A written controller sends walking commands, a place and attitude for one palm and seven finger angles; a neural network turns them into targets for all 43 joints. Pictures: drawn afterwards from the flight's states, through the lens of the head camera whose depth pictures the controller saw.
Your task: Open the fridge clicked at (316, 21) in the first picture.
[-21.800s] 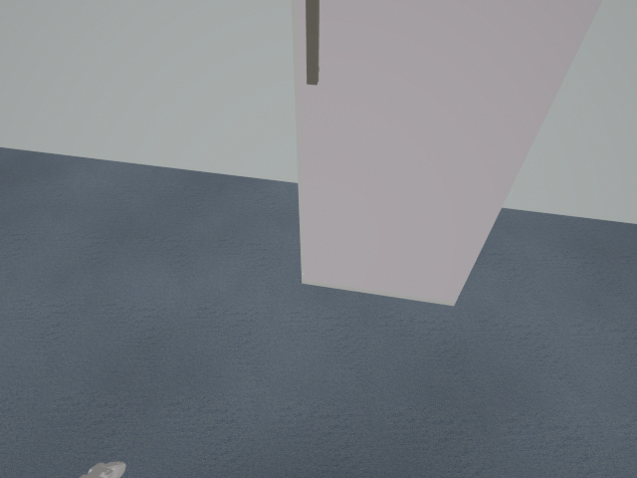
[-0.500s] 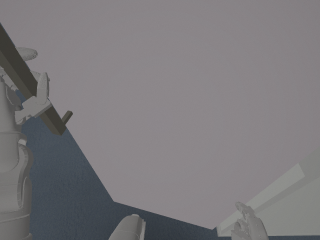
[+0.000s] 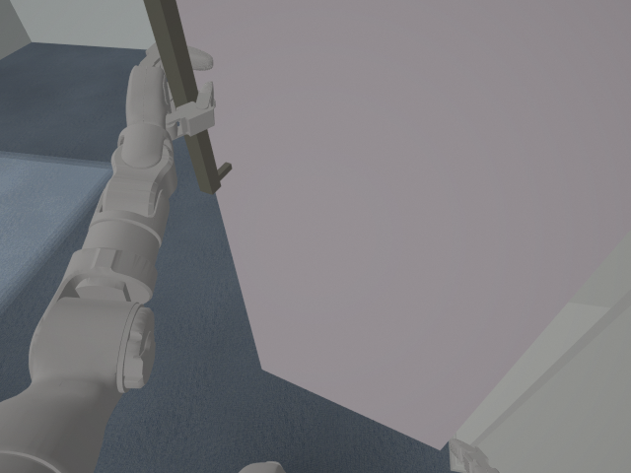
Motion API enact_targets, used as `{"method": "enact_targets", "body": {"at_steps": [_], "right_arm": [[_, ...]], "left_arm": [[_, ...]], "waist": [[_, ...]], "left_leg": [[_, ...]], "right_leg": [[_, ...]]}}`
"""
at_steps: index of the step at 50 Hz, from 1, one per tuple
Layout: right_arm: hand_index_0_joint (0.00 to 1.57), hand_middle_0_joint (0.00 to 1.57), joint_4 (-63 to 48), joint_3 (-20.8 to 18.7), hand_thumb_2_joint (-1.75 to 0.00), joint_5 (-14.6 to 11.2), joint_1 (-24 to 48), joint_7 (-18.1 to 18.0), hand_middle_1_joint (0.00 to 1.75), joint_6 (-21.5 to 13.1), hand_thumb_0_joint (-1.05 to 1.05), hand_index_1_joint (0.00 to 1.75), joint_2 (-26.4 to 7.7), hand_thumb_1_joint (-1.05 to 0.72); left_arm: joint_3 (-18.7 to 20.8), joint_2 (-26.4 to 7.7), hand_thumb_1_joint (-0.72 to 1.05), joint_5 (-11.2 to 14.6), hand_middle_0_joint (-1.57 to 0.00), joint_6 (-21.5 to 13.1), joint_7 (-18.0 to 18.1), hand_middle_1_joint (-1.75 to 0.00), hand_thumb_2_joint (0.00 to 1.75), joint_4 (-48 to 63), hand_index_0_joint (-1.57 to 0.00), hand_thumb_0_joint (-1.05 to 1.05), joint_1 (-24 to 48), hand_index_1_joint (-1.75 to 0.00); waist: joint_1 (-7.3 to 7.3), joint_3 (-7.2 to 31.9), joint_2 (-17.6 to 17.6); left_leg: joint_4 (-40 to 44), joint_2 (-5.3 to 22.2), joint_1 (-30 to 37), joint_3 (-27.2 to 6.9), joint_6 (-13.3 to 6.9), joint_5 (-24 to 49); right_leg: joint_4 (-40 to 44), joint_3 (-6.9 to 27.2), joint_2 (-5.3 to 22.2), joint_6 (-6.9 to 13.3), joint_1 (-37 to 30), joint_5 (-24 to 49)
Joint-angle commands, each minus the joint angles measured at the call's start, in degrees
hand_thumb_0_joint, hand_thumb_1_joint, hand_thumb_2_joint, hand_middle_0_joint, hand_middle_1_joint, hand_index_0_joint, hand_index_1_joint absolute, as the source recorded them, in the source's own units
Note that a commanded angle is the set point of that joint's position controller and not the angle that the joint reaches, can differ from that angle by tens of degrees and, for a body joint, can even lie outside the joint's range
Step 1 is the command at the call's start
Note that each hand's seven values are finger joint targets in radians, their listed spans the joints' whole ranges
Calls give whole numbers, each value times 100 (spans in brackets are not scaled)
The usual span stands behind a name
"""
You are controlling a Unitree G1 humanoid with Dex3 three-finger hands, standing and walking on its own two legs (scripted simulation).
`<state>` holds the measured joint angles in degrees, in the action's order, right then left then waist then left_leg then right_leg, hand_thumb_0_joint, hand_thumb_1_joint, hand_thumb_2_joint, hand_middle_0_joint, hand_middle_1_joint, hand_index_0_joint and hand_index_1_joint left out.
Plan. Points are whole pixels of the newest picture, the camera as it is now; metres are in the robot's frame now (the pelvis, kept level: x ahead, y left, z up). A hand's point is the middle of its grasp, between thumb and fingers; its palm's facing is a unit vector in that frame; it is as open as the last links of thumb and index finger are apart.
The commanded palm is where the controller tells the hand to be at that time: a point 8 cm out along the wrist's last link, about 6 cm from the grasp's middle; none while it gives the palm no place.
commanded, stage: stop walking and hold the door back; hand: left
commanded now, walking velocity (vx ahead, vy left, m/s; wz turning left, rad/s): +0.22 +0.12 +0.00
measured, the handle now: (190, 67) +0.48 +0.21 +0.28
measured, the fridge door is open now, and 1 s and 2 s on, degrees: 75 72 70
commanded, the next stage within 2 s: loosen the grip on the handle in 0.88 s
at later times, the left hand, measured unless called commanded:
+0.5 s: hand (219, 95) +0.48 +0.18 +0.25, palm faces +0.23 -0.96 -0.17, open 5.7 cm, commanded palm +0.46 +0.24 +0.23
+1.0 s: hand (213, 98) +0.48 +0.19 +0.25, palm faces +0.15 -0.97 -0.20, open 5.8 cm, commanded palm +0.44 +0.24 +0.24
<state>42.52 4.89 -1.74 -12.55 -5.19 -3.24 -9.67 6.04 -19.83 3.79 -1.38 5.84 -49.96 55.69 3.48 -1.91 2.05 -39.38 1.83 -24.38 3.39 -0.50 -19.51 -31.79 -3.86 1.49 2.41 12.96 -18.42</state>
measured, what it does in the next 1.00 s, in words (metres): stands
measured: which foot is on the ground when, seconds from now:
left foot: down 0.00-1.00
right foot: down 0.00-1.00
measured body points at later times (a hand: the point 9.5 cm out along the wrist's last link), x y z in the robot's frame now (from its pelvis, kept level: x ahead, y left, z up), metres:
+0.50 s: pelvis +0.01 +0.01 +0.01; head +0.02 -0.02 +0.45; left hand +0.46 +0.23 +0.26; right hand +0.06 -0.25 -0.13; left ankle +0.06 +0.14 -0.71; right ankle +0.02 -0.09 -0.73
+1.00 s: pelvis +0.01 +0.03 +0.01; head +0.03 +0.02 +0.46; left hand +0.46 +0.24 +0.26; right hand +0.13 -0.23 -0.11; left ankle +0.06 +0.14 -0.73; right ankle +0.02 -0.09 -0.73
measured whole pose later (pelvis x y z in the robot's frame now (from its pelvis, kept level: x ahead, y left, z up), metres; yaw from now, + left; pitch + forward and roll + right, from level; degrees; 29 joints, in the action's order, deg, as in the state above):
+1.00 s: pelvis +0.01 +0.03 +0.01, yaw -4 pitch -1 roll +0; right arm 41.3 0.8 -1.8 -12.0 -5.1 -2.7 -14.1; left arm 11.0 -22.0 0.5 -9.1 1.0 -47.2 52.4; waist 1.0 -3.6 2.0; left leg -30.0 3.5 -16.5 5.7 0.0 -12.0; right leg -29.6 -1.6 0.1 0.0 14.2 -14.2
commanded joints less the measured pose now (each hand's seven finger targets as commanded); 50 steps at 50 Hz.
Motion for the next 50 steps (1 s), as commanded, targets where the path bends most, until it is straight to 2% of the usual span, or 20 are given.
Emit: {"method": "enact_targets", "body": {"at_steps": [1, 3, 7, 9, 10, 11, 16, 18, 19, 20, 22, 25, 28, 30, 32, 39, 47, 48, 49, 50], "right_arm": [[20, 20, -322, -631, -90, -42, 129, -148, 30, -549, 0, 30, -1243, -90], [20, 20, -257, -606, -90, -78, 75, -176, 30, -558, 0, 30, -1310, -90], [20, 20, -54, -657, -90, -20, -168, -176, 30, -660, 0, 30, -1408, -90], [20, 20, -111, -735, -90, -15, -161, -127, 30, -718, 0, 30, -1623, -90], [20, 20, -272, -678, -90, -99, -91, -107, 30, -704, 0, 30, -1522, -90], [20, 20, -321, -587, -90, -95, -25, -53, 30, -629, 0, 30, -1297, -90], [20, 20, -312, -631, -90, -72, -229, -143, 30, -483, 0, 30, -1531, -90], [20, 20, -346, -719, -90, -53, -338, -114, 30, -468, 0, 30, -1546, -90], [20, 20, -388, -692, -90, -63, -331, -108, 30, -475, 0, 30, -1398, -90], [20, 20, -350, -733, -90, -122, -258, -115, 30, -496, 0, 30, -1468, -90], [20, 20, -283, -653, -90, -83, -236, -117, 30, -620, 0, 30, -1433, -90], [20, 20, -293, -597, -90, -35, -233, -110, 30, -631, 0, 30, -1370, -90], [20, 20, -538, -676, -90, -63, -18, -29, 30, -439, 0, 30, -1406, -90], [20, 20, -671, -680, -90, -114, 99, 27, 30, -357, 0, 30, -1348, -90], [20, 20, -695, -645, -90, -64, 89, 13, 30, -259, 0, 30, -1352, -90], [20, 20, -741, -675, -90, -47, 106, -59, 30, -148, 0, 30, -1327, -90], [20, 20, -729, -643, -90, -57, 119, -113, 30, -91, 0, 30, -1282, -90], [20, 20, -726, -645, -90, -57, 108, -109, 30, -77, 0, 30, -1305, -90], [20, 20, -878, -1148, -90, 34, -232, 97, 30, -459, 0, 30, -1390, -90], [20, 20, -441, -1398, -90, 386, -227, 256, 30, -775, 0, 30, -1679, -90]], "left_arm": [[381, -1508, 90, -145, -45, -541, -8, -140, 90, 695, -45, 0, 3426, -140], [699, -1829, 90, -120, -45, -622, -26, -140, 90, 370, -45, 0, 3418, -140], [590, -1640, 90, -132, -45, -907, -122, -140, 90, 420, -45, 0, 3476, -140], [241, -1060, 90, -52, -45, -1086, -218, -140, 90, 666, -45, 0, 3642, -140], [16, -750, 90, 94, -45, -1091, -247, -140, 90, 775, -45, 0, 3806, -140], [215, -972, 90, 5, -45, -1086, -221, -140, 90, 886, -45, 0, 3896, -140], [507, -1538, 90, -167, -45, -917, -150, -140, 90, 759, -45, 0, 3572, -140], [732, -1847, 90, -236, -45, -883, -167, -140, 90, 625, -45, 0, 3450, -140], [791, -2006, 90, -284, -45, -825, -152, -140, 90, 453, -45, 0, 3303, -140], [939, -2153, 90, -263, -45, -707, -127, -140, 90, 180, -45, 0, 3031, -140], [1082, -2292, 90, -268, -45, -767, -120, -140, 90, 624, -45, 0, 3387, -140], [1160, -2283, 90, -265, -45, -791, -149, -140, 90, 826, -45, 0, 2816, -140], [1118, -2094, 90, -234, -45, -910, -217, -140, 90, 1323, -45, 0, 2305, -140], [768, -1512, 90, -140, -45, -907, -326, -140, 90, 1342, -45, 0, 2014, -140], [1067, -1913, 90, -205, -45, -982, -265, -140, 90, 1665, -45, 0, 2055, -140], [813, -1706, 90, -209, -45, -995, -200, -140, 90, 1622, -45, 0, 2237, -140], [755, -1656, 90, -187, -45, -1048, -206, -140, 90, 1422, -45, 0, 2240, -140], [800, -1728, 90, -196, -45, -1058, -199, -140, 90, 1435, -45, 0, 2261, -140], [2308, -4187, 90, -978, -45, -1101, -383, -140, 90, 1463, -45, 0, 5407, -140], [2845, -4183, 78, -990, -45, -713, -719, -140, 84, 1220, -45, 0, 5267, -140]], "waist": [[-320, 1268, -1620], [-237, 1132, -1610], [-402, 1401, -618], [-425, 1403, 985], [-475, 1355, 1320], [-486, 1503, 880], [-382, 1487, 741], [-435, 1575, -26], [-440, 1471, -1219], [-342, 1107, -1691], [-322, 1484, -1254], [-350, 1791, -775], [-225, 1997, -450], [-292, 1762, -263], [-309, 1891, -51], [-334, 1781, -153], [-325, 1829, -201], [-315, 1817, -260], [-234, 1452, -1265], [-389, 3344, 561]], "left_leg": [[-2165, -4, -1468, -661, 166, -513], [-1184, 43, -660, -120, 143, -431], [1192, -72, 1933, 574, 109, 202], [2065, 1316, 2466, -1308, -426, -525], [2531, 1941, 2239, -2426, -819, -593], [2790, 2055, 1710, -2732, -942, -1517], [1997, 1303, 759, -830, -440, -815], [885, 607, 560, 74, -24, -245], [139, 179, 166, 199, 158, -281], [-435, 89, -184, -81, 180, -498], [-818, 154, -324, -350, 183, -570], [831, 64, 462, -6, 199, 366], [1319, 572, 1644, -208, 59, 2916], [1120, 707, 1842, -231, -17, 2996], [1190, 851, 1776, -368, -76, 2877], [1196, 705, 1730, -241, -47, 1585], [1168, 704, 1755, -229, -25, 1912], [1165, 697, 1688, -257, -14, 1891], [1019, 488, 1681, 67, -240, 1909], [1672, -68, 1157, -44, -27, 3186]], "right_leg": [[1645, 2658, 1837, 679, -1261, -1371], [1416, 1559, 1437, 426, -641, -746], [431, 723, 921, 137, 556, -917], [-1143, 119, 24, -246, 1552, -980], [-1934, 20, -186, -303, 1646, -1167], [-2305, 428, -23, -276, 1364, -1190], [19, 119, 33, -186, -538, -361], [947, 1016, 651, 88, -742, -218], [1438, 2096, 1297, 295, -615, -335], [1724, 2489, 1571, 464, -546, 67], [1197, 2061, 1660, 603, -1181, 1903], [413, 1063, 1228, 294, -1625, 3762], [180, 595, 672, -270, -980, 2989], [349, 578, 464, -296, -473, 2315], [258, 442, 363, -327, -461, 1937], [654, 698, 412, -292, -7, 1049], [642, 655, 450, -294, -105, 1368], [648, 655, 456, -282, -141, 1349], [1124, 1102, 309, -219, 25, 2171], [63, 573, 53, 328, -719, 3630]]}}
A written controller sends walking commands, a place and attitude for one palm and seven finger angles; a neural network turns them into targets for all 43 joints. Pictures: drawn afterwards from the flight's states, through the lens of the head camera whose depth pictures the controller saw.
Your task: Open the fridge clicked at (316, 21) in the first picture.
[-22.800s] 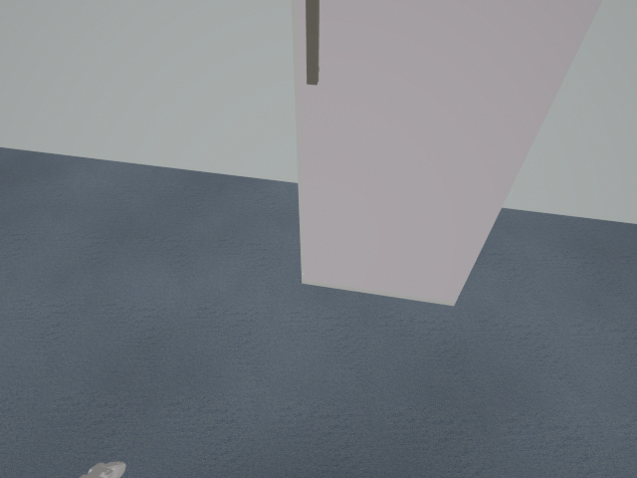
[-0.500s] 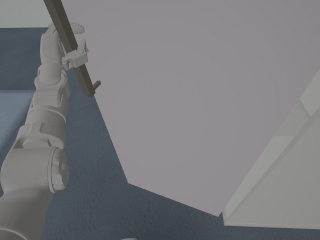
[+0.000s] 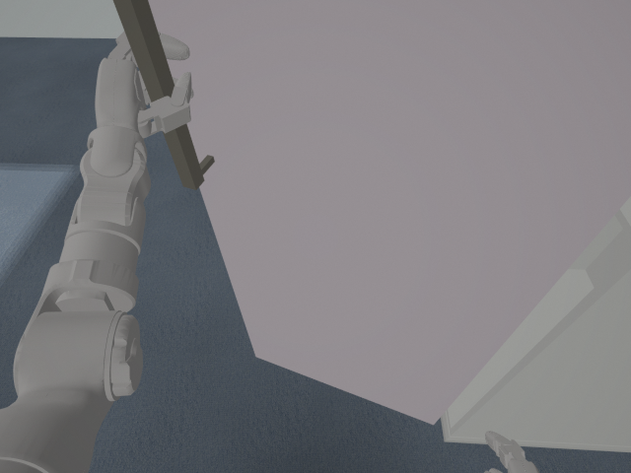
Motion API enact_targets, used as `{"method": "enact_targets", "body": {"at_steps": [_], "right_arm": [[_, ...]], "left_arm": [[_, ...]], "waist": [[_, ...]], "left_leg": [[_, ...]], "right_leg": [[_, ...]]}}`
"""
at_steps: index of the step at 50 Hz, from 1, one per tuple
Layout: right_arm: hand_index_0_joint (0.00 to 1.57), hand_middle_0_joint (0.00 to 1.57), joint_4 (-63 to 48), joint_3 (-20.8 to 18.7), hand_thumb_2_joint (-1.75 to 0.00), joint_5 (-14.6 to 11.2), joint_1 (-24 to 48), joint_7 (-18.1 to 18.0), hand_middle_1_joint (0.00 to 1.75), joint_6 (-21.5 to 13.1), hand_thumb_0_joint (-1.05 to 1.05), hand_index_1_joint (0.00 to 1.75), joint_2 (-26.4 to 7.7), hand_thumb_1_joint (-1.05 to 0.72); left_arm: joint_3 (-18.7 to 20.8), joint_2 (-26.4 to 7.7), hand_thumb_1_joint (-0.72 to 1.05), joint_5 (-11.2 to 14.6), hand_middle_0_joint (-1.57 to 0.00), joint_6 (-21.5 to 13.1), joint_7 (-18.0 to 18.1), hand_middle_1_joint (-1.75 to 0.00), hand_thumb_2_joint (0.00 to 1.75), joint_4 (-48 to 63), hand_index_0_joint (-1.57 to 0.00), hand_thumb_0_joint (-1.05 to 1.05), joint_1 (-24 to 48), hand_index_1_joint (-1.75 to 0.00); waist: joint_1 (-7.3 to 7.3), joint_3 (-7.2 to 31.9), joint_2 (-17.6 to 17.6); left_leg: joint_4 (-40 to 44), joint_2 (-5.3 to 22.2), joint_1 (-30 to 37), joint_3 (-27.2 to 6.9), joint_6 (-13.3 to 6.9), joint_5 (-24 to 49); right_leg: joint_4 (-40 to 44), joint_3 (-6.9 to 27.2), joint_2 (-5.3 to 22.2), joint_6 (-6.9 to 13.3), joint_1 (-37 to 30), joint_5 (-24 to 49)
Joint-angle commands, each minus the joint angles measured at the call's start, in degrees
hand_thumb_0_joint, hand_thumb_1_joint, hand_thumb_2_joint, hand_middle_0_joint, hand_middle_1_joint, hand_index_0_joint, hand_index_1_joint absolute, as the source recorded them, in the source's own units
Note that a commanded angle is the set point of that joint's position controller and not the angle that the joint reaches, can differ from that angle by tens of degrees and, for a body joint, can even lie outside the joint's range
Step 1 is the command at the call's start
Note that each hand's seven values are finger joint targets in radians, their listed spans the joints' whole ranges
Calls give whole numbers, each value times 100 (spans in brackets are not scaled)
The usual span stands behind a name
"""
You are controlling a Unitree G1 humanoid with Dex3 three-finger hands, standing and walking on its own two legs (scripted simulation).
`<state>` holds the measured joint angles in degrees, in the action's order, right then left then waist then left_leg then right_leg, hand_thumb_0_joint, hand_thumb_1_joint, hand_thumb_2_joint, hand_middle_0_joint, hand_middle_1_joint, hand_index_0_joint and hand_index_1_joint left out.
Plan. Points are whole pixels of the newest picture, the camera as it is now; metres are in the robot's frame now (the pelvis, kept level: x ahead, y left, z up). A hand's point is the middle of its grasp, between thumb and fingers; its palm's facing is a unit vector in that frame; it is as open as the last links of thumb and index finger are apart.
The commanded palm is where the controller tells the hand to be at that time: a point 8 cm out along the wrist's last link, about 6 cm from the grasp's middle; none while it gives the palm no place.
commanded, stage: loosen the grip on the handle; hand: left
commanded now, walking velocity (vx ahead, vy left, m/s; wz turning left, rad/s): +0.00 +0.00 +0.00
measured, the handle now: (164, 58) +0.48 +0.21 +0.28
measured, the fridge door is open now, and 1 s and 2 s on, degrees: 72 70 70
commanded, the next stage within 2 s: slip the hand off the handle in 0.56 s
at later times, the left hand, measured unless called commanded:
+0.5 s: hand (179, 107) +0.46 +0.20 +0.23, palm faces +0.22 -0.95 -0.20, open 13.8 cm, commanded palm +0.42 +0.24 +0.23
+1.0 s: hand (138, 103) +0.46 +0.25 +0.23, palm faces +0.27 -0.94 -0.19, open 14.7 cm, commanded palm +0.43 +0.29 +0.23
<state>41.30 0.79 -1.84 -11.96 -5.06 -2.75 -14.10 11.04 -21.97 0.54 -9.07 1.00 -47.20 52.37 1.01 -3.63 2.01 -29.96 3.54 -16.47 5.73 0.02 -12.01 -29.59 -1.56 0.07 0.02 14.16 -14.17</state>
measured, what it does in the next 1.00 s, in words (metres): stands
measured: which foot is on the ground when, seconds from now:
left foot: down 0.00-1.00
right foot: down 0.00-1.00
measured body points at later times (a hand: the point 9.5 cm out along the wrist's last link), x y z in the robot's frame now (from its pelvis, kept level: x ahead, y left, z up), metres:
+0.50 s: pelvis -0.01 +0.00 +0.00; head +0.01 +0.00 +0.45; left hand +0.44 +0.25 +0.24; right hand +0.04 -0.28 -0.11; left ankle +0.04 +0.12 -0.73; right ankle +0.02 -0.12 -0.73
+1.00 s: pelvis +0.04 +0.00 +0.00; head +0.05 +0.00 +0.45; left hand +0.44 +0.30 +0.24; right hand +0.17 -0.25 -0.10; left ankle +0.04 +0.12 -0.73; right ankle +0.02 -0.12 -0.73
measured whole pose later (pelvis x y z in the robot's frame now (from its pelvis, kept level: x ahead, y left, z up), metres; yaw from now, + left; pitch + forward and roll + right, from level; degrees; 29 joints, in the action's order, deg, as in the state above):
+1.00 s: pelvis +0.04 +0.00 +0.00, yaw +1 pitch +4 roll +0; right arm 40.4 1.1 -1.9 -15.1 -5.0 -7.6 -14.9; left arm 16.6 -26.2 2.5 -4.1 -4.2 -34.9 40.7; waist -0.1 3.3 0.9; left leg -29.0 1.5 -18.5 2.8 -0.3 -14.1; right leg -28.2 -2.2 0.6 0.2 15.5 -16.3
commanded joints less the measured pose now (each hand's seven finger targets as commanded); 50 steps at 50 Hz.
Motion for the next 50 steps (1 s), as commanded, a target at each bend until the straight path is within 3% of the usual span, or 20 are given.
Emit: {"method": "enact_targets", "body": {"at_steps": [1, 2, 3, 4, 6, 11, 13, 17, 18, 19, 20, 23, 28, 32, 33, 34, 37, 39, 46, 50], "right_arm": [[20, 20, -639, -646, -90, 157, -583, 238, 30, -936, 0, 30, -961, -90], [20, 20, -378, -596, -90, 165, -804, 253, 30, -924, 0, 30, -924, -90], [20, 20, -520, -522, -90, 184, -662, 272, 30, -888, 0, 30, -1080, -90], [20, 20, -660, -467, -90, 189, -440, 294, 30, -889, 0, 30, -1000, -90], [20, 20, -659, -426, -90, 168, -552, 375, 30, -870, 0, 30, -887, -90], [20, 20, -750, -359, -90, -6, -488, 285, 30, -873, 0, 30, -1005, -90], [20, 20, -661, -336, -90, -50, -494, 243, 30, -958, 0, 30, -1007, -90], [20, 20, -524, -334, -90, -33, -530, 172, 30, -1096, 0, 30, -1033, -90], [20, 20, -469, -333, -90, -9, -543, 156, 30, -1125, 0, 30, -1053, -90], [20, 20, -445, -358, -90, 16, -572, 135, 30, -1106, 0, 30, -1122, -90], [20, 20, -503, -321, -90, 47, -525, 113, 30, -1076, 0, 30, -1123, -90], [20, 20, -517, -289, -90, 1, -432, 123, 30, -1116, 0, 30, -1004, -90], [20, 20, -559, -296, -90, 29, -411, 101, 30, -1134, 0, 30, -958, -90], [20, 20, -594, -294, -90, 52, -383, 107, 30, -1071, 0, 30, -927, -90], [20, 20, -500, -261, -90, 47, -450, 85, 30, -1018, 0, 30, -932, -90], [20, 20, -510, -270, -90, 33, -471, 79, 30, -974, 0, 30, -941, -90], [20, 20, -627, -273, -90, 52, -402, 49, 30, -876, 0, 30, -899, -90], [20, 20, -696, -268, -90, 33, -339, 41, 30, -843, 0, 30, -850, -90], [20, 20, -674, -276, -90, -52, -386, -43, 30, -715, 0, 30, -848, -90], [20, 20, -667, -254, -90, -43, -397, -90, 30, -647, 0, 30, -882, -90]], "left_arm": [[889, -1864, 66, -475, -45, 158, -426, -140, 78, 480, -45, 0, 4344, -140], [1377, -1552, 54, -310, -45, 155, -482, -140, 73, -623, -45, 0, 2883, -140], [1633, -1901, 42, -37, -45, -94, -430, -140, 67, 148, -45, 0, 2548, -140], [1202, -1690, 30, -114, -45, -327, -372, -140, 61, 691, -45, 0, 2812, -140], [447, -1112, 5, -411, -45, -556, -160, -140, 49, 794, -45, 0, 2853, -140], [462, -1615, -55, -365, -42, -516, -25, -137, 20, 797, -42, 0, 2776, -137], [219, -1392, -55, -276, -40, -473, -44, -133, 20, 705, -40, 0, 2874, -133], [254, -1352, -55, -63, -34, -516, 28, -127, 20, 1037, -34, 0, 3049, -127], [386, -1489, -55, -57, -33, -541, 80, -125, 20, 1026, -33, 0, 3065, -125], [1091, -2367, -55, -124, -32, -582, 144, -123, 20, 1068, -32, 0, 2766, -123], [1087, -2423, -55, -142, -30, -631, 185, -122, 20, 1298, -30, 0, 2690, -122], [529, -1684, -55, -98, -26, -534, 127, -117, 20, 1305, -26, 0, 2417, -117], [584, -1550, -55, 29, -25, -374, 97, -115, 20, 2081, -25, 0, 2156, -115], [861, -1635, -55, 89, -25, -158, 136, -115, 20, 2545, -25, 0, 1532, -115], [716, -1526, -55, 42, -25, -52, 138, -115, 20, 2036, -25, 0, 1595, -115], [848, -1653, -55, 24, -25, 1, 131, -115, 20, 1977, -25, 0, 1533, -115], [1021, -1943, -55, -33, -25, -23, 53, -115, 20, 2525, -25, 0, 1709, -115], [894, -1758, -55, 22, -25, -62, -64, -115, 20, 2736, -25, 0, 1657, -115], [686, -1620, -55, 188, -25, 108, -491, -115, 20, 2549, -25, 0, 1714, -115], [773, -1688, -55, 298, -25, 126, -590, -115, 20, 2426, -25, 0, 1586, -115]], "waist": [[-392, 3819, -393], [-314, 3086, -1126], [-123, 2874, -1084], [-183, 2741, -451], [-407, 2184, -9], [-453, 1861, -175], [-537, 1541, -160], [-534, 1774, -177], [-512, 1806, -164], [-289, 1983, -165], [-266, 2125, -7], [-363, 1738, -74], [-282, 2150, -19], [-141, 2405, -140], [-310, 2040, -387], [-281, 1924, -471], [-208, 2497, -138], [-221, 2596, -107], [-325, 2464, 299], [-314, 2329, 77]], "left_leg": [[130, -208, 1170, -149, 38, 2819], [125, -143, 1068, -251, -72, 2434], [279, -132, 972, -231, -97, 1933], [340, -183, 984, -160, -136, 1561], [407, -106, 888, -249, -150, 869], [749, -144, 413, -307, -204, -887], [766, -174, 368, -339, -195, -1248], [757, -193, 492, -446, -190, -1322], [716, -214, 457, -431, -188, -1336], [704, -218, 332, -412, -195, -1230], [703, -238, 344, -378, -222, -992], [730, -203, 368, -411, -223, -1123], [580, -169, 832, -401, -226, 112], [443, -170, 1078, -352, -207, 1228], [419, -175, 869, -338, -215, 1095], [420, -175, 754, -326, -210, 999], [317, -232, 1007, -301, -219, 1500], [259, -241, 1121, -300, -219, 1638], [110, -246, 1335, -425, -178, 1855], [85, -248, 1189, -468, -179, 1873]], "right_leg": [[-91, 62, 146, 344, -389, 2751], [127, -37, 9, 201, -66, 2547], [296, 25, 24, 153, -211, 2276], [354, 108, 32, 164, -57, 1862], [495, 59, 18, 180, 497, 912], [764, 227, 67, 150, 580, -524], [835, 235, 46, 144, 809, -833], [812, 238, 8, 127, 790, -867], [811, 256, 0, 116, 787, -928], [803, 307, 17, 134, 504, -949], [756, 291, 26, 138, 337, -750], [796, 249, 0, 128, 531, -737], [686, 160, -31, 149, 253, 252], [533, 98, -33, 143, -76, 1283], [550, 87, -25, 98, 129, 1245], [565, 82, -19, 83, 166, 1175], [422, 131, 8, 109, -140, 1711], [382, 127, -6, 107, -144, 1838], [354, 76, -14, 139, 217, 1845], [345, 42, -11, 139, 211, 1865]]}}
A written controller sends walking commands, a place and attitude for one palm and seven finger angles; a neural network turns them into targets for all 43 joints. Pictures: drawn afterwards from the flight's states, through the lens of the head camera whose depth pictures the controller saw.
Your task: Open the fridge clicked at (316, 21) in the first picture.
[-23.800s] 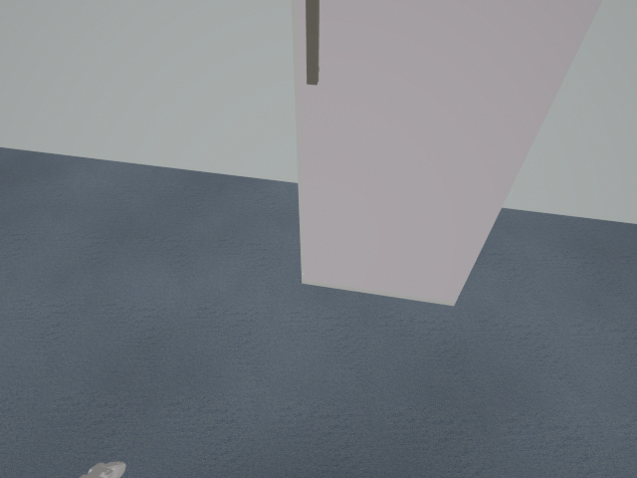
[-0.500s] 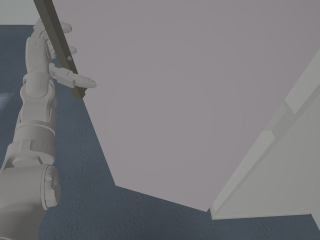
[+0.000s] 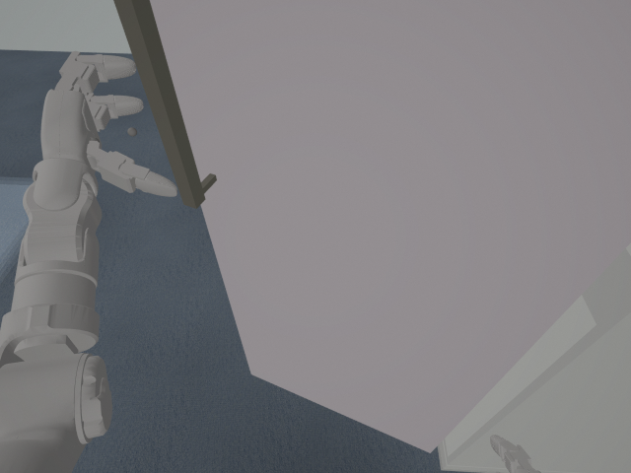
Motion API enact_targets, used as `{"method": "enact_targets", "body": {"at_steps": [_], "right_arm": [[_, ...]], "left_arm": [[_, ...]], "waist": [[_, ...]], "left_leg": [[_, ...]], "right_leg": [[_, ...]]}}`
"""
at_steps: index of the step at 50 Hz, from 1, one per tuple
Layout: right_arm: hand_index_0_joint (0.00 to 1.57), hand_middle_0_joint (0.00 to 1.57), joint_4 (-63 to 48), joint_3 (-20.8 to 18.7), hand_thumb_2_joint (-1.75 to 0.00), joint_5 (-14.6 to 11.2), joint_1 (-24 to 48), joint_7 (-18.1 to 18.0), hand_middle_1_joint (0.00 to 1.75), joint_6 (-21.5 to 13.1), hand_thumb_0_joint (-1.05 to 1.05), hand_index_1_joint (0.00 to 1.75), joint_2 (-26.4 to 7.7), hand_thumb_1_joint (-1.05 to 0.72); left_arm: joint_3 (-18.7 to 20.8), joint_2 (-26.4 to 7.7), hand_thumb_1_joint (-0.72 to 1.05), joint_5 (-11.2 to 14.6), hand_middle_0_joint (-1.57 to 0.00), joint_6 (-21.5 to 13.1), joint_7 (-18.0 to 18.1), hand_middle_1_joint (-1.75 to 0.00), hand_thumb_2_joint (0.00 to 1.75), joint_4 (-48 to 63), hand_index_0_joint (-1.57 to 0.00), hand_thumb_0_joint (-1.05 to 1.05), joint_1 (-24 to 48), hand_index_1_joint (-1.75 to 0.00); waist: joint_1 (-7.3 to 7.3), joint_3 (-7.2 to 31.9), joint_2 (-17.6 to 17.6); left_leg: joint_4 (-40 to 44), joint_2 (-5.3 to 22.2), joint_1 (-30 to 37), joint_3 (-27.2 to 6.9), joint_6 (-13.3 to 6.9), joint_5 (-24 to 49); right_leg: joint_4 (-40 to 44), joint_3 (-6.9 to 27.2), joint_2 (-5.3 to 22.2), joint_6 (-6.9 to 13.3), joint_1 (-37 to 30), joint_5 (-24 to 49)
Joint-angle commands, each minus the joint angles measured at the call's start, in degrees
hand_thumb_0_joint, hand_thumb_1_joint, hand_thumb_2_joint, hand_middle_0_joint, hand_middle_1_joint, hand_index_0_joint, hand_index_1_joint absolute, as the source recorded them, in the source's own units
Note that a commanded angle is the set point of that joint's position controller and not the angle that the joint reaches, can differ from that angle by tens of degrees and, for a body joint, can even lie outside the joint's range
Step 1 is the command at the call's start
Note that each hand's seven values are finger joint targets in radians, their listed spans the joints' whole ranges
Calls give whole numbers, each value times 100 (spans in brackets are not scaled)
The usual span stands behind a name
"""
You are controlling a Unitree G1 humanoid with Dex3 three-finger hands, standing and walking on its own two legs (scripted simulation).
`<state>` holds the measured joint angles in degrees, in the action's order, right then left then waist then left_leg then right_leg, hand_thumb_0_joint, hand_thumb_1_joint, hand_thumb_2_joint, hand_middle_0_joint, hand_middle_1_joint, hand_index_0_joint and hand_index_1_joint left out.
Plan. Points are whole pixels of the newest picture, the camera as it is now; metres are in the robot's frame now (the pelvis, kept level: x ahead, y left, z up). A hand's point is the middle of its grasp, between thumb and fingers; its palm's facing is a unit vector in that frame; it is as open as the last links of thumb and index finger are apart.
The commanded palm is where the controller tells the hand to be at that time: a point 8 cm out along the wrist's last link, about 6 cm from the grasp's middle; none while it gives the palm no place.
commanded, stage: slip the hand off the handle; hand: left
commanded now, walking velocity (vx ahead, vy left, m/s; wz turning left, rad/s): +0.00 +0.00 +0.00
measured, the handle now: (170, 79) +0.47 +0.20 +0.27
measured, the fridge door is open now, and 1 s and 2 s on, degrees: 70 70 70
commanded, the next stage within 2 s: draw the hand back to the body in 0.98 s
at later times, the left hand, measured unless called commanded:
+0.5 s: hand (100, 145) +0.41 +0.27 +0.22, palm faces +0.24 -0.95 -0.18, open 14.7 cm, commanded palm +0.36 +0.32 +0.22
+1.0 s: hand (33, 201) +0.31 +0.29 +0.23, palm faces +0.27 -0.94 -0.19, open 14.7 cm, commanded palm +0.28 +0.33 +0.22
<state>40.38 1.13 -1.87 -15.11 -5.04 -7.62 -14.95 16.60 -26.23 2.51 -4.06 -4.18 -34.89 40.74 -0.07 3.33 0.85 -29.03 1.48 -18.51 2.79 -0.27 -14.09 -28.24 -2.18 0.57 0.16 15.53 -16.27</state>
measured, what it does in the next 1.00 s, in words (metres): stands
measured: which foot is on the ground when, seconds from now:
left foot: down 0.00-1.00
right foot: down 0.00-1.00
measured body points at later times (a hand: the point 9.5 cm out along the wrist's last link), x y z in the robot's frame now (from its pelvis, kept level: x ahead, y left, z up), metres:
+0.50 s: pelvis +0.01 +0.00 +0.00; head +0.02 -0.01 +0.45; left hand +0.39 +0.32 +0.23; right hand +0.07 -0.27 -0.12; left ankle +0.01 +0.12 -0.74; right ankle -0.02 -0.12 -0.74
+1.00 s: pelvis -0.02 +0.00 +0.00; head -0.03 -0.01 +0.45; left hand +0.29 +0.34 +0.24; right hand +0.18 -0.22 -0.07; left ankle +0.01 +0.12 -0.74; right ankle -0.02 -0.12 -0.74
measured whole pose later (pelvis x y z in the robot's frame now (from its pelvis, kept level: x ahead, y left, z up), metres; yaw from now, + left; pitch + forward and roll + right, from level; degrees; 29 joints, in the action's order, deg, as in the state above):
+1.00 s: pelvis -0.02 +0.00 +0.00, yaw +1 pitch +0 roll -1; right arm 37.1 4.0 -3.1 -10.9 -7.9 -9.3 -14.1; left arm 22.7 -28.6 10.2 0.2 -13.1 -15.2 21.2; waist 2.9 3.4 1.8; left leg -30.9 1.2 -17.2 1.2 -0.3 -13.9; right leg -29.5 -3.7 0.8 0.2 13.3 -16.3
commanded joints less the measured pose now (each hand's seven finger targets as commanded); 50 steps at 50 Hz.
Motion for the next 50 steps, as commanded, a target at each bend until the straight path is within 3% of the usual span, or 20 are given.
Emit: {"method": "enact_targets", "body": {"at_steps": [1, 6, 9, 11, 12, 16, 19, 21, 24, 26, 30, 31, 32, 37, 38, 41, 44, 46, 47, 50], "right_arm": [[20, 20, -554, -299, -90, -46, -118, -92, 30, -152, 0, 30, -809, -90], [20, 20, -579, -293, -90, -34, -189, -113, 30, -68, 0, 30, -839, -90], [20, 20, -550, -287, -90, -32, -278, -133, 30, -53, 0, 30, -858, -90], [20, 20, -522, -319, -90, -16, -404, -148, 30, -27, 0, 30, -909, -90], [20, 20, -507, -307, -90, -17, -415, -151, 30, -9, 0, 30, -890, -90], [20, 20, -718, -346, -90, -17, -423, -84, 30, 20, 0, 30, -892, -90], [20, 20, -882, -366, -90, -59, -261, -49, 30, 36, 0, 30, -856, -90], [20, 20, -938, -378, -90, -66, -221, -58, 30, 54, 0, 30, -899, -90], [20, 20, -997, -340, -90, -96, -30, -103, 30, 40, 0, 30, -866, -90], [20, 20, -1028, -330, -90, -80, 51, -143, 30, 14, 0, 30, -846, -90], [20, 20, -1045, -280, -90, -82, 262, -213, 30, -93, 0, 30, -758, -90], [20, 20, -1007, -268, -90, -90, 269, -235, 30, -120, 0, 30, -770, -90], [20, 20, -1009, -236, -90, -109, 339, -256, 30, -142, 0, 30, -738, -90], [20, 20, -985, -166, -90, -152, 515, -333, 30, -239, 0, 30, -761, -90], [20, 20, -982, -154, -90, -159, 555, -347, 30, -254, 0, 30, -765, -90], [20, 20, -1051, -112, -90, -158, 678, -335, 30, -306, 0, 30, -721, -90], [20, 20, -1058, -66, -90, -165, 789, -352, 30, -378, 0, 30, -677, -90], [20, 20, -1067, -52, -90, -152, 811, -345, 30, -403, 0, 30, -698, -90], [20, 20, -1077, -28, -90, -156, 848, -344, 30, -423, 0, 30, -664, -90], [20, 20, -1036, -18, -90, -143, 852, -346, 30, -480, 0, 30, -687, -90]], "left_arm": [[357, -1422, -55, 110, -25, -366, -81, -115, 20, 1098, -25, 0, 2755, -115], [609, -1870, -55, 31, -25, -452, -175, -115, 20, 840, -25, 0, 2858, -115], [626, -2006, -55, 20, -25, -569, -272, -115, 20, 551, -25, 0, 3031, -115], [863, -2329, -55, 12, -25, -674, -356, -115, 20, 453, -25, 0, 3113, -115], [812, -2328, -55, 7, -25, -707, -405, -115, 20, 324, -25, 0, 3144, -115], [1146, -2331, -55, 209, -25, -815, -576, -115, 20, 659, -25, 0, 2001, -115], [1061, -2098, -55, 368, -25, -711, -674, -115, 20, 1416, -25, 0, 1562, -115], [1570, -2421, -55, 498, -25, -555, -662, -115, 20, 1740, -25, 0, 934, -115], [1577, -2379, -55, 562, -25, -293, -655, -115, 20, 2184, -25, 0, 736, -115], [1681, -2493, -55, 536, -25, -220, -633, -115, 20, 2669, -25, 0, 829, -115], [1301, -1987, -55, 610, -25, -158, -666, -115, 20, 3181, -25, 0, 571, -115], [1352, -2074, -55, 626, -25, -122, -684, -115, 20, 3124, -25, 0, 570, -115], [1096, -1831, -55, 655, -25, -78, -730, -115, 20, 3099, -25, 0, 552, -115], [1041, -1787, -55, 795, -25, 138, -824, -115, 20, 2830, -25, 0, 397, -115], [1157, -1919, -55, 813, -25, 151, -827, -115, 20, 2836, -25, 0, 416, -115], [1031, -1813, -55, 801, -25, 105, -838, -115, 20, 3073, -25, 0, 408, -115], [929, -1732, -55, 813, -25, 43, -834, -115, 20, 3146, -25, 0, 453, -115], [1130, -1914, -55, 821, -25, 37, -828, -115, 20, 3182, -25, 0, 259, -115], [1001, -1773, -55, 836, -25, 46, -843, -115, 20, 3173, -25, 0, 250, -115], [1065, -1840, -55, 856, -25, 39, -854, -115, 20, 3188, -25, 0, 265, -115]], "waist": [[-199, 1670, 144], [-170, 1717, 164], [-246, 1591, 97], [-246, 1859, 194], [-251, 1728, 270], [34, 2123, 265], [72, 2004, 365], [195, 1992, 140], [165, 1558, 138], [147, 1699, 406], [68, 1511, 618], [50, 1510, 563], [13, 1280, 577], [40, 1045, 222], [50, 983, 250], [98, 1105, 321], [80, 896, 414], [156, 1022, 418], [138, 937, 378], [149, 929, 314]], "left_leg": [[-20, -47, 1359, -187, -150, 2068], [-44, -78, 1118, -161, -172, 1885], [-62, -71, 1006, -176, -179, 1680], [-109, -70, 1060, -153, -192, 1777], [-123, -67, 983, -155, -181, 1742], [-111, -57, 1062, -150, -186, 2124], [-85, -37, 1142, -122, -200, 2191], [-49, -20, 1071, -89, -222, 2285], [55, -23, 849, -57, -220, 1832], [46, -29, 1040, -68, -226, 1962], [16, -19, 1259, -99, -218, 1743], [27, -23, 1287, -148, -201, 1657], [65, -21, 1229, -190, -179, 1463], [160, -38, 1074, -278, -168, 907], [173, -45, 1037, -278, -165, 801], [166, -56, 1112, -306, -155, 842], [224, -71, 1087, -340, -140, 532], [218, -69, 1078, -338, -143, 582], [228, -74, 1040, -339, -141, 539], [214, -52, 1021, -350, -145, 579]], "right_leg": [[193, 108, -63, 117, 83, 2083], [150, 147, -48, 114, 15, 2015], [162, 149, -68, 101, 155, 1807], [125, 183, -63, 97, 86, 1932], [116, 176, -67, 103, 132, 1893], [3, 139, -104, 132, -231, 2249], [21, 113, -132, 114, -213, 2251], [17, 104, -131, 93, -407, 2442], [94, 82, -127, 65, -285, 2091], [86, 93, -115, 86, -301, 2137], [165, 69, -118, 102, -64, 1773], [166, 55, -126, 96, 19, 1664], [204, 33, -129, 94, 148, 1441], [332, 36, -67, 84, 243, 982], [370, 47, -63, 82, 266, 874], [344, 44, -41, 105, 184, 885], [401, 34, -53, 103, 304, 568], [399, 60, -29, 118, 175, 618], [405, 43, -30, 109, 178, 581], [421, 40, -23, 118, 136, 613]]}}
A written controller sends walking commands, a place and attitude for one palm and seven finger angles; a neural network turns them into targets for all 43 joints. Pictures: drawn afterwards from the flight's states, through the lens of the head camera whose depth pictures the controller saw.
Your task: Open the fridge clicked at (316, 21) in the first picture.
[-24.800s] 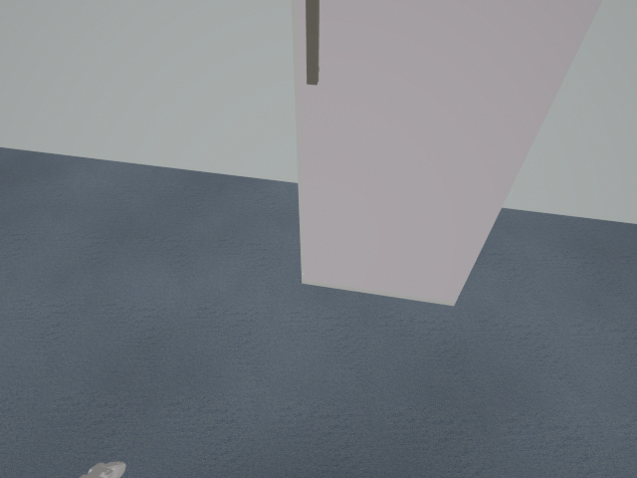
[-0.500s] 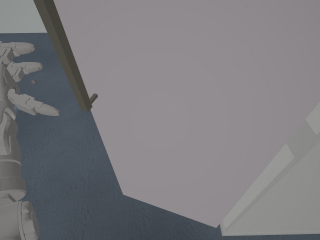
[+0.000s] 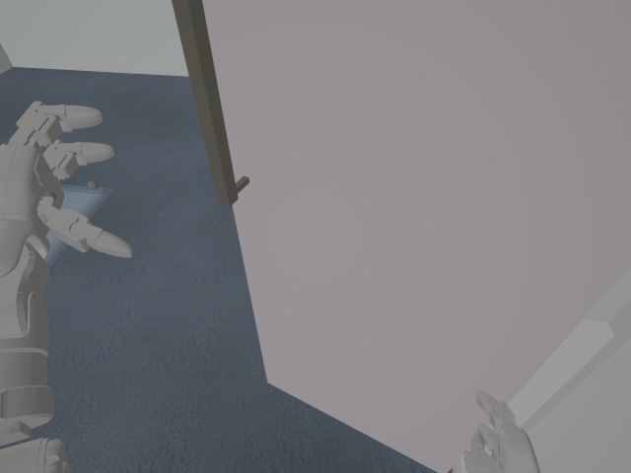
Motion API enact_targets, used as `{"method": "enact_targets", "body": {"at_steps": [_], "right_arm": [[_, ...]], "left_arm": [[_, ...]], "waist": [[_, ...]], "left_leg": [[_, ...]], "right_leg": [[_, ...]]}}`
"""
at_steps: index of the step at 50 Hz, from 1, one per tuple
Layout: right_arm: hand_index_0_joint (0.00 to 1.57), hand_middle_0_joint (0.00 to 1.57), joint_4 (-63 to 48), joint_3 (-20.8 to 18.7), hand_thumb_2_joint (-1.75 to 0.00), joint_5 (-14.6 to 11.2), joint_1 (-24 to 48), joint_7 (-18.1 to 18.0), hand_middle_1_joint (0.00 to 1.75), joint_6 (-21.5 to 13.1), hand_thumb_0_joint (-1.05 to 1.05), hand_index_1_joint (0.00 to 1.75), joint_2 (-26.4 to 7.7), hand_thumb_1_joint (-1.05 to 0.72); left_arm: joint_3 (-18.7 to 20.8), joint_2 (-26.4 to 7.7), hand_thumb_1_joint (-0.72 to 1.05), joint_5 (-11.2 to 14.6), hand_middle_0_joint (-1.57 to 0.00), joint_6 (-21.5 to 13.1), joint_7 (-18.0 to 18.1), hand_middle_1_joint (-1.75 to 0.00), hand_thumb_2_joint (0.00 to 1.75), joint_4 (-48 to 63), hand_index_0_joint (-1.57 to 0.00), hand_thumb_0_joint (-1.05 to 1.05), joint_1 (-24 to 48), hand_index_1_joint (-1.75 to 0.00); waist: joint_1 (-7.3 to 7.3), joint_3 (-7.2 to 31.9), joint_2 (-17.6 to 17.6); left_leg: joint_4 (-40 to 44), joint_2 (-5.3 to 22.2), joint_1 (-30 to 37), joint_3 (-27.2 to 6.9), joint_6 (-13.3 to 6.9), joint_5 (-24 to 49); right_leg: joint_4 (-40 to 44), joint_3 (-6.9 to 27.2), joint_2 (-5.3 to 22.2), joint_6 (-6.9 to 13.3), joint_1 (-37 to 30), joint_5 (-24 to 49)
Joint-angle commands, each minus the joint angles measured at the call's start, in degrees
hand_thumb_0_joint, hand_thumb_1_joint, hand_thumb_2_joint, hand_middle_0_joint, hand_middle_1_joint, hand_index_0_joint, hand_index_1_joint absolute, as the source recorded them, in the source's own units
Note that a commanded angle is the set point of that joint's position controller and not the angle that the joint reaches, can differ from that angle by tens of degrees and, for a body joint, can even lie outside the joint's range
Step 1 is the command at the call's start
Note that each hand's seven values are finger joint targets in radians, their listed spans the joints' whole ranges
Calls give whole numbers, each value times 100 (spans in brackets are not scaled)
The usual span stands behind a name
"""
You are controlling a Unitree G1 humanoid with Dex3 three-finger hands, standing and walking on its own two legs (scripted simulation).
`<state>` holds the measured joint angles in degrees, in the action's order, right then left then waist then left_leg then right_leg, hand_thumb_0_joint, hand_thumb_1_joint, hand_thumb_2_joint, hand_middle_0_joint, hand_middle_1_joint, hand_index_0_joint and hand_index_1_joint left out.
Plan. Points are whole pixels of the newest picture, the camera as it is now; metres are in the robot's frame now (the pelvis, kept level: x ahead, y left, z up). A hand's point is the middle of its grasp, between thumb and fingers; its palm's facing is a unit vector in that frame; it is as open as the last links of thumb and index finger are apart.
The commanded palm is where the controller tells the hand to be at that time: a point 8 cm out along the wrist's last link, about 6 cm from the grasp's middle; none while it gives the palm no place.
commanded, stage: draw the hand back to the body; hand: left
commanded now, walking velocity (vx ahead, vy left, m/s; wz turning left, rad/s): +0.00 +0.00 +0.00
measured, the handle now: (216, 86) +0.49 +0.18 +0.28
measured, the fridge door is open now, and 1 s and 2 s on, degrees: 70 70 70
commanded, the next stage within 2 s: step back with the hand held close in 1.68 s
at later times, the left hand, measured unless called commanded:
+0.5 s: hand (77, 231) +0.29 +0.29 +0.20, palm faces -0.07 -0.99 -0.11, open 14.7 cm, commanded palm +0.25 +0.32 +0.21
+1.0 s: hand (56, 276) +0.24 +0.29 +0.18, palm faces +0.50 -0.81 -0.29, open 11.9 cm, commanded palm +0.19 +0.32 +0.19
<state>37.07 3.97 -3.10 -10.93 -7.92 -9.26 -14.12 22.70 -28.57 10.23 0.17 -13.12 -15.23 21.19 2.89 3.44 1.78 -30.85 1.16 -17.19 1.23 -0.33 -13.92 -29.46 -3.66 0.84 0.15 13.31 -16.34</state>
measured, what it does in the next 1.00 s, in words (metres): stands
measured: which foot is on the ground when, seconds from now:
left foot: down 0.00-1.00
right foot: down 0.00-1.00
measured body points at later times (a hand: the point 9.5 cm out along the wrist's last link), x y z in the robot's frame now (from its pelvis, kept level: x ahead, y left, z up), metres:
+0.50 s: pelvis +0.01 +0.01 +0.00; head -0.02 -0.01 +0.45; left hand +0.28 +0.34 +0.21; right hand +0.18 -0.24 -0.06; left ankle +0.03 +0.12 -0.73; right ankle -0.01 -0.12 -0.73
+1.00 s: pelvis +0.01 +0.02 +0.00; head -0.01 +0.01 +0.45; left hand +0.21 +0.33 +0.20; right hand +0.19 -0.20 -0.09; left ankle +0.03 +0.12 -0.73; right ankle -0.01 -0.12 -0.73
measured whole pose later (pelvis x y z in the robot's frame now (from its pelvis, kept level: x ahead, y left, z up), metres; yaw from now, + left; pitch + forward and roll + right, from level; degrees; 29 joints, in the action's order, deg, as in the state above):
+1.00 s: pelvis +0.01 +0.02 +0.00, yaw +0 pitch -3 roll +0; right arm 40.6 2.8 0.1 -12.8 -5.2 -10.3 -12.4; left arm 19.5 -20.3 4.4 -3.7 7.0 15.5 -12.6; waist 4.8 0.1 2.3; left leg -27.9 -0.5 -10.3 2.3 -1.7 -14.4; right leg -26.1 -2.7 2.4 -1.4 6.5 -16.2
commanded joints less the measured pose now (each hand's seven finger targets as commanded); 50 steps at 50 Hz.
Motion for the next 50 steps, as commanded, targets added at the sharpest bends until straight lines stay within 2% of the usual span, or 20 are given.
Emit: {"method": "enact_targets", "body": {"at_steps": [1, 5, 6, 8, 9, 11, 14, 16, 19, 21, 25, 26, 27, 30, 31, 32, 33, 36, 44, 50], "right_arm": [[20, 20, -728, -294, -90, -23, 466, -55, 30, -344, 0, 30, -765, -90], [20, 20, -629, -301, -90, -14, 393, -79, 30, -411, 0, 30, -782, -90], [20, 20, -654, -240, -90, -121, 461, -120, 30, -433, 0, 30, -955, -90], [20, 20, -798, -215, -90, -197, 555, -196, 30, -461, 0, 30, -958, -90], [20, 20, -884, -181, -90, -207, 608, -197, 30, -490, 0, 30, -909, -90], [20, 20, -989, -149, -90, -211, 634, -109, 30, -546, 0, 30, -943, -90], [20, 20, -1139, -121, -90, -182, 597, 68, 30, -625, 0, 30, -880, -90], [20, 20, -1234, -150, -90, -175, 552, 199, 30, -643, 0, 30, -922, -90], [20, 20, -1277, -209, -90, -215, 498, 268, 30, -701, 0, 30, -896, -90], [20, 20, -1331, -228, -90, -224, 510, 286, 30, -737, 0, 30, -964, -90], [20, 20, -1331, -198, -90, -203, 546, 215, 30, -879, 0, 30, -849, -90], [20, 20, -1301, -209, -90, -190, 532, 205, 30, -895, 0, 30, -916, -90], [20, 20, -1273, -172, -90, -172, 572, 194, 30, -933, 0, 30, -820, -90], [20, 20, -1155, -174, -90, -147, 555, 186, 30, -988, 0, 30, -831, -90], [20, 20, -1029, -223, -90, 188, 293, 327, 30, -995, 0, 30, -687, -90], [20, 20, -847, -266, -90, 229, 273, 348, 30, -981, 0, 30, -716, -90], [20, 20, -833, -301, -90, 197, 378, 355, 30, -895, 0, 30, -701, -90], [20, 20, -781, -366, -90, 220, 484, 350, 30, -739, 0, 30, -721, -90], [20, 20, -660, -433, -90, 270, 618, 191, 30, -511, 0, 30, -573, -90], [20, 20, -663, -494, -90, 291, 643, 229, 30, -392, 0, 30, -594, -90]], "left_arm": [[459, -1622, -55, 95, -25, -372, 38, -115, 20, 1317, -25, 0, 2295, -115], [416, -1632, -55, 79, -25, -387, 59, -115, 20, 1190, -25, 0, 2450, -115], [308, -1721, -55, 338, -25, 68, -527, -115, 20, 338, -25, 0, 2135, -115], [601, -2157, -55, 534, -25, 419, -1097, -115, 20, 574, -25, 0, 2323, -115], [453, -2042, -55, 582, -25, 560, -1325, -115, 20, 659, -25, 0, 2302, -115], [960, -2501, -55, 784, -25, 734, -1720, -115, 20, 905, -25, 0, 2059, -115], [1212, -2512, -55, 1083, -25, 741, -2219, -115, 20, 949, -25, 0, 1333, -115], [1584, -2686, -55, 1208, -25, 716, -2323, -115, 20, 1070, -25, 0, 938, -115], [1052, -2072, -55, 1187, -25, 816, -2258, -115, 20, 878, -25, 0, 579, -115], [1120, -2184, -55, 1185, -25, 868, -2185, -115, 20, 1309, -25, 0, 741, -115], [641, -1698, -55, 1143, -25, 805, -2066, -115, 20, 2197, -25, 0, 599, -115], [1108, -2137, -51, 1196, -25, 764, -2025, -113, 22, 2351, -25, 0, 692, -113], [815, -1798, -48, 1168, -25, 746, -2004, -111, 24, 2366, -25, 0, 490, -111], [1054, -1890, -37, 1171, -24, 726, -1918, -104, 29, 2374, -24, 0, -17, -104], [817, -1752, -33, 142, -24, -38, -491, -102, 31, 3905, -24, 0, 525, -102], [538, -1009, -30, 63, -24, -110, 171, -100, 32, 3034, -24, 0, -709, -100], [513, -714, -26, -16, -24, -200, 612, -98, 34, 3113, -24, 0, -1228, -98], [673, -863, -15, -237, -24, -559, 1402, -92, 39, 4176, -24, 0, -1391, -92], [206, -453, 14, -608, -23, -816, 2053, -75, 53, 4400, -23, 0, -1764, -75], [168, -291, 36, -612, -22, -782, 2096, -62, 64, 4312, -22, 0, -2904, -62]], "waist": [[-138, 983, 346], [-204, 959, 267], [-236, 1232, 260], [-102, 1214, 276], [-113, 1226, 321], [10, 1478, 286], [39, 1209, 9], [130, 1200, -114], [21, 535, -41], [49, 668, 371], [-66, 816, 392], [3, 941, 437], [-50, 785, 390], [27, 689, 441], [95, 167, 314], [-60, -85, 78], [57, -79, 151], [105, 631, 464], [46, 464, 560], [134, 204, -68]], "left_leg": [[398, -37, 920, -207, -135, 579], [361, -21, 887, -212, -146, 508], [494, -17, 1012, -224, -169, 414], [494, -60, 1006, -244, -210, 573], [475, -83, 1102, -248, -238, 718], [393, -134, 1226, -278, -259, 1137], [339, -182, 1195, -305, -295, 1236], [261, -192, 1100, -261, -300, 1396], [360, -100, 883, -251, -243, 822], [319, -119, 1025, -249, -238, 804], [307, -58, 1290, -263, -250, 797], [312, -90, 1310, -328, -242, 825], [340, -52, 1281, -333, -235, 805], [365, -25, 1256, -334, -226, 808], [371, -17, 772, -437, -171, 1006], [467, 135, 686, -411, -76, 674], [540, 162, 672, -400, -60, 320], [597, 142, 873, -295, -88, 330], [825, 137, 1206, -306, -108, 530], [873, 193, 1107, -277, -103, 977]], "right_leg": [[529, 194, -37, 118, 367, 639], [559, 202, -39, 109, 395, 562], [582, 250, 27, 136, 38, 659], [645, 255, 56, 117, -115, 848], [608, 221, 43, 119, -143, 1005], [536, 232, 77, 110, -363, 1513], [474, 182, 28, 39, -335, 1731], [430, 254, 46, -65, -308, 2050], [490, 147, -27, -9, 187, 1168], [508, 251, 7, -31, 243, 1102], [499, 122, -46, 19, 228, 973], [504, 165, -39, 6, 197, 1007], [462, 66, -61, 44, 192, 958], [518, 72, -62, 50, 169, 930], [767, 159, -9, 150, 254, 890], [738, 85, 21, 167, 382, 692], [761, 94, 78, 149, 352, 533], [690, 191, 166, 162, -112, 629], [621, 169, 121, 164, -243, 677], [690, 118, 128, 139, -510, 926]]}}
